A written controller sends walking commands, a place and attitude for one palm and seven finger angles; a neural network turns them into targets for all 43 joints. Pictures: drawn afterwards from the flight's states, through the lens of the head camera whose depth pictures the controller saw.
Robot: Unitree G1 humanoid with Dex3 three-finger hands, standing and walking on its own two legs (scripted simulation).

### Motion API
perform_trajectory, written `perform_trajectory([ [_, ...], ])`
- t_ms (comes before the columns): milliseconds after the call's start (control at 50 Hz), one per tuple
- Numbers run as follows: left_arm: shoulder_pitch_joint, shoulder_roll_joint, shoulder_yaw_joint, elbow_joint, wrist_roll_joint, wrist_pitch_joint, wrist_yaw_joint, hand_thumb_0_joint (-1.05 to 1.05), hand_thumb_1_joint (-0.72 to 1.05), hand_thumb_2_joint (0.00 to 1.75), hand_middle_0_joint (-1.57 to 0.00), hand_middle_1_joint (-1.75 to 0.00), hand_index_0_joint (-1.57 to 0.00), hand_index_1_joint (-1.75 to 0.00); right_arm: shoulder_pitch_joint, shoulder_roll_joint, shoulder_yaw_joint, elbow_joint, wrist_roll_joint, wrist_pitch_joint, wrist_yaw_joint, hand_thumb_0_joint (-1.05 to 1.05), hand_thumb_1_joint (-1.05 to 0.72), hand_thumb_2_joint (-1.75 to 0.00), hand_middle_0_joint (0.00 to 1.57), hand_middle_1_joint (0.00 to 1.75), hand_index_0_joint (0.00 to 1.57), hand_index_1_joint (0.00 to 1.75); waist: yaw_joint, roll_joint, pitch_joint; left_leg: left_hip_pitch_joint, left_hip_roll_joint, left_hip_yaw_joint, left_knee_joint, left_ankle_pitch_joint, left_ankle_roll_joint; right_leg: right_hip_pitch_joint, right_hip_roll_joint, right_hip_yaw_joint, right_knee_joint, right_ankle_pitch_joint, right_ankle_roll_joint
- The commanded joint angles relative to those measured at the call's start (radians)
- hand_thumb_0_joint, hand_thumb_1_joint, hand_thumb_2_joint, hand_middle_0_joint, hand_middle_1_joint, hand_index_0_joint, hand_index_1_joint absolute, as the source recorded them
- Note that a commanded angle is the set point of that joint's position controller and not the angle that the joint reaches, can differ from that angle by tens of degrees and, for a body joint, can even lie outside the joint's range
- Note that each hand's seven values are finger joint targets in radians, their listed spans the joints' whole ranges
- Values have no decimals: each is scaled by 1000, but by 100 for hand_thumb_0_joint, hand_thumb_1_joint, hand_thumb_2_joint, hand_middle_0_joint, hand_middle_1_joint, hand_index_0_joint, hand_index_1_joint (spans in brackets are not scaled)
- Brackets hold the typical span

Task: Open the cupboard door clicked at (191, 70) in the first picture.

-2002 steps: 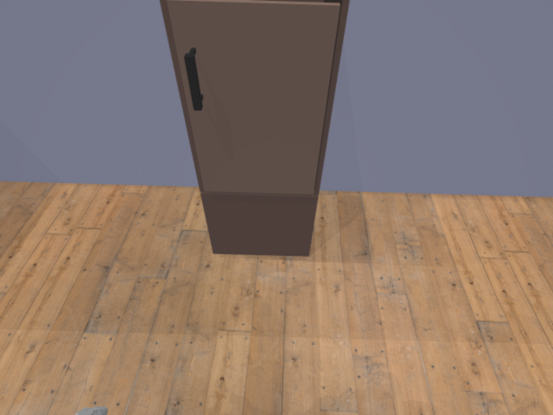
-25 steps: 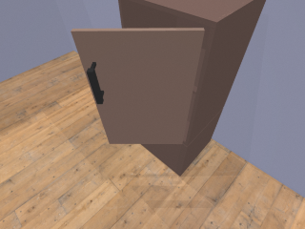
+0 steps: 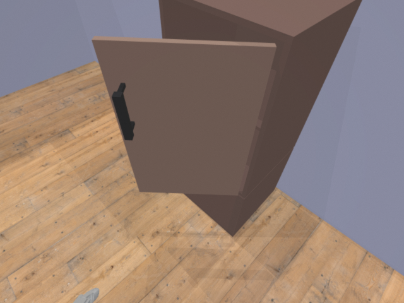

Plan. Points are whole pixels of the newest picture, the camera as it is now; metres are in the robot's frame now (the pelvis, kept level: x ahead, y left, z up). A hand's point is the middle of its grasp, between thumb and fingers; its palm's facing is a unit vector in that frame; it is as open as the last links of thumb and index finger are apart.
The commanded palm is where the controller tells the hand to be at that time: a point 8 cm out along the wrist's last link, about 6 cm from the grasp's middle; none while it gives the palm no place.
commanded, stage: raise the hand with hooked fingers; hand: left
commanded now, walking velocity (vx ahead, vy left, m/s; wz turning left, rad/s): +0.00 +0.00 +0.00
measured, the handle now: (125, 112) +0.52 +0.23 +0.07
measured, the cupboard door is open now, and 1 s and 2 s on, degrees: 42 42 42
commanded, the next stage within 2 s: move the hooked fingers beside the handle in 2.00 s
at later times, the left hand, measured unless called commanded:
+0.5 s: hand (103, 285) +0.15 +0.19 -0.01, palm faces +0.09 -0.99 -0.08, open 9.6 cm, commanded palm +0.14 +0.25 -0.01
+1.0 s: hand (75, 243) +0.21 +0.24 +0.04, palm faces +0.06 -1.00 -0.04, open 12.6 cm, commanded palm +0.18 +0.29 +0.05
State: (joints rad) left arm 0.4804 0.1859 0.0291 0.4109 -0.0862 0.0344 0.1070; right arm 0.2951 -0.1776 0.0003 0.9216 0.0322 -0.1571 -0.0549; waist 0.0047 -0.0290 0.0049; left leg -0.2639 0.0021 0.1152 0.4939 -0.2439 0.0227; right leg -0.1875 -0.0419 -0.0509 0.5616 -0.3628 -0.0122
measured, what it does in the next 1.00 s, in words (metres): stands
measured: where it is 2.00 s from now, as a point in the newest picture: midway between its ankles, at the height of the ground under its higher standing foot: outside the picture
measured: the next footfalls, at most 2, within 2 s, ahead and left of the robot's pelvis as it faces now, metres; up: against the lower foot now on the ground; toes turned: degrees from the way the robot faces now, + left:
none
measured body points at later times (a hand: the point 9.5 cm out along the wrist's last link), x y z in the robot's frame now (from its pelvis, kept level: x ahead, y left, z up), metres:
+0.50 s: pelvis -0.05 -0.05 -0.07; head -0.01 -0.04 +0.38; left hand +0.14 +0.24 +0.00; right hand +0.17 -0.27 -0.14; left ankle +0.01 +0.10 -0.73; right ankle -0.06 -0.12 -0.73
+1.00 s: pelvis -0.03 +0.00 -0.03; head +0.00 +0.00 +0.42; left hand +0.20 +0.29 +0.04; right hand +0.13 -0.26 -0.11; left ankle +0.01 +0.10 -0.73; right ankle -0.06 -0.12 -0.73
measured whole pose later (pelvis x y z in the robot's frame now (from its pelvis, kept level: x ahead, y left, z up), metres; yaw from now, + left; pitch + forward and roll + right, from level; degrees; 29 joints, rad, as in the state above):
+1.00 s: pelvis -0.03 +0.00 -0.03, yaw +2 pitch +7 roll -1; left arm 0.19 0.32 0.33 0.19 -0.35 -0.33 -0.38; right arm 0.27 -0.27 -0.01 0.61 0.05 -0.24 -0.09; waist 0.00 0.01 -0.07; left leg -0.62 0.05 0.05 0.83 -0.34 0.02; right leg -0.48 0.00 -0.08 0.81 -0.45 -0.01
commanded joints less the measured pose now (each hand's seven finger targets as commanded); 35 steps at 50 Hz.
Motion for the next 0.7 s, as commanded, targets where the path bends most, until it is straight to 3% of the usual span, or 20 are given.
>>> perform_trajectory([
  [0, -141, 35, 53, -453, -61, -187, -17, 0, 76, 84, -21, -39, -21, -39, -85, -201, -75, -252, -9, -142, -13, 0, -90, -90, 20, 30, 20, 30, -71, -12, -29, 35, 39, -153, 52, 191, -10, -299, 44, -65, -29, 123, 0],
  [20, -29, 7, 69, -360, -75, -250, -56, 0, 74, 83, -21, -40, -21, -40, -98, -196, -79, -276, -23, -137, -11, 0, -90, -90, 20, 30, 20, 30, -49, -108, -29, -43, 26, -146, 107, 156, -11, -335, 50, -76, -2, 138, 2],
  [40, 107, 0, 96, -280, -81, -311, -109, 0, 71, 82, -21, -42, -21, -42, -112, -191, -89, -306, -20, -132, 3, 0, -90, -90, 20, 30, 20, 30, -7, -110, -48, -78, 15, -131, 158, 211, -16, -333, 52, -75, 46, 210, -4],
  [60, 179, -27, 108, -235, -96, -384, -170, 0, 69, 81, -22, -43, -22, -43, -130, -184, -95, -322, -31, -123, 17, 0, -90, -90, 20, 30, 20, 30, 26, -174, -106, -148, 14, -120, 215, 239, -27, -358, 58, -84, 135, 256, -4],
  [80, 196, -47, 104, -224, -116, -461, -238, 0, 67, 80, -22, -45, -22, -45, -159, -181, -102, -349, -33, -115, 30, 0, -90, -90, 20, 30, 20, 30, 41, -213, -120, -230, 9, -111, 270, 207, -30, -400, 59, -77, 202, 270, -3],
  [120, 130, 25, 165, -230, -150, -611, -371, 0, 62, 78, -22, -48, -22, -48, -195, -186, -114, -391, -25, -115, 46, 0, -90, -90, 20, 30, 20, 30, 48, -142, -165, -347, -2, -99, 365, 119, -36, -467, 46, -38, 291, 237, -9],
  [140, 116, 97, 225, -216, -156, -655, -428, 0, 60, 77, -22, -50, -22, -50, -194, -189, -118, -411, -17, -112, 55, 0, -90, -90, 20, 30, 20, 30, 63, -44, -170, -371, -5, -95, 397, 104, -37, -471, 35, -7, 316, 236, -19],
  [160, 93, 133, 258, -279, -179, -660, -457, 0, 57, 76, -22, -51, -22, -51, -207, -195, -117, -458, -15, -109, 54, 0, -90, -90, 20, 30, 20, 30, 71, 9, -248, -369, -11, -81, 417, 90, -26, -455, 32, 12, 327, 216, -19],
  [180, 52, 163, 287, -324, -197, -639, -472, 0, 55, 75, -22, -53, -22, -53, -216, -195, -115, -494, -6, -101, 46, 0, -90, -90, 20, 30, 20, 30, 71, 21, -292, -378, -16, -67, 429, 62, -19, -445, 31, 33, 321, 172, -13],
  [220, -77, 171, 283, -439, -237, -601, -467, 0, 50, 73, -23, -55, -23, -55, -223, -185, -99, -547, 6, -90, 23, 0, -90, -90, 20, 30, 20, 30, 47, 45, -284, -408, -20, -64, 444, -57, -8, -482, 23, 96, 253, -37, 4],
  [240, -171, 201, 297, -499, -248, -591, -451, 0, 48, 72, -23, -57, -23, -57, -196, -187, -95, -544, 5, -85, 13, 0, -90, -90, 20, 30, 20, 30, 19, 28, -270, -421, -10, -82, 462, -81, -3, -507, 28, 120, 241, -87, 11],
  [260, -209, 224, 318, -584, -250, -596, -433, 0, 46, 71, -23, -58, -23, -58, -173, -180, -94, -544, 3, -84, 3, 0, -90, -90, 20, 30, 20, 30, 16, 82, -310, -398, -4, -87, 476, -66, 3, -486, 21, 148, 228, -69, 14],
  [280, -234, 218, 307, -636, -242, -601, -416, 0, 43, 70, -23, -60, -23, -60, -148, -169, -87, -536, 2, -84, -6, 0, -90, -90, 20, 30, 20, 30, 0, 110, -334, -372, 6, -93, 476, -50, 8, -484, 28, 135, 231, -58, 10],
  [340, -355, 221, 254, -679, -231, -625, -411, 0, 36, 67, -24, -64, -24, -64, -116, -173, -67, -498, -3, -99, -30, 0, -90, -90, 20, 30, 20, 30, -63, 83, -285, -385, 24, -121, 511, -46, 15, -526, 34, 145, 225, -15, 21],
  [380, -348, 238, 257, -589, -234, -609, -446, 0, 32, 65, -24, -68, -24, -68, -112, -183, -57, -466, 1, -110, -41, 0, -90, -90, 20, 30, 20, 30, -71, 89, -239, -414, 28, -128, 511, -61, 14, -526, 27, 159, 203, -20, 26],
  [440, -337, 277, 285, -474, -260, -526, -509, 0, 25, 62, -25, -72, -25, -72, -116, -198, -45, -456, 12, -120, -50, 0, -90, -90, 20, 30, 20, 30, -50, 98, -230, -416, 23, -135, 489, -59, 16, -479, 17, 187, 164, -22, 43],
  [540, -272, 339, 422, -371, -314, -394, -534, 0, 13, 57, -25, -80, -25, -80, -125, -197, -41, -462, 14, -115, -52, 0, -90, -90, 20, 30, 20, 30, 19, 2, -286, -380, 15, -146, 415, 22, 10, -313, -12, 187, 137, 154, 78],
  [640, -258, 306, 422, -384, -318, -432, -516, 0, 1, 52, -26, -87, -26, -87, -100, -199, -51, -459, 10, -124, -33, 0, -90, -90, 20, 30, 20, 30, 27, -27, -281, -321, 7, -135, 358, 80, 8, -292, -1, 141, 150, 292, 85],
  [680, -279, 300, 408, -385, -307, -456, -514, 0, -3, 50, -27, -90, -27, -90, -80, -206, -56, -449, 11, -129, -29, 0, -90, -90, 20, 30, 20, 30, 13, -8, -281, -286, 6, -127, 333, 80, 9, -315, 10, 111, 146, 270, 71],
])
